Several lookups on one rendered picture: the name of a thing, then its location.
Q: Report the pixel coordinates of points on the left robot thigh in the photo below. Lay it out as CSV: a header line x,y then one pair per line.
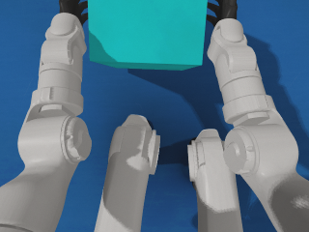
x,y
127,174

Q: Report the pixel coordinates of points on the robot left hand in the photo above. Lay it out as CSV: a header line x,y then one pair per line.
x,y
75,8

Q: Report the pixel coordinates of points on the robot right upper arm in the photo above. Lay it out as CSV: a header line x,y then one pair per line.
x,y
265,156

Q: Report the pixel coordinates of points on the robot left upper arm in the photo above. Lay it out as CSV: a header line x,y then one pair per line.
x,y
51,148

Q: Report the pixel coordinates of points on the right robot forearm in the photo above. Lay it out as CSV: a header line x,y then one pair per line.
x,y
240,82

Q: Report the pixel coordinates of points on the left robot forearm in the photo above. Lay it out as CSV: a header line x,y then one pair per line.
x,y
60,71

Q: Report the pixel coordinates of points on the robot right hand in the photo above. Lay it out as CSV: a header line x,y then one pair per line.
x,y
226,9

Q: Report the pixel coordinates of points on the carton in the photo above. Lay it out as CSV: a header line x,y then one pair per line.
x,y
164,35

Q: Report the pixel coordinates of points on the robot left shin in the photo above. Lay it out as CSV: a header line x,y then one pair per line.
x,y
118,135

